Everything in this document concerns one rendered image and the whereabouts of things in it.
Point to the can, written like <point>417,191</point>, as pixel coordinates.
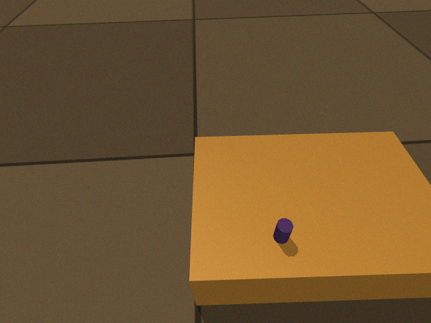
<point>283,230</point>

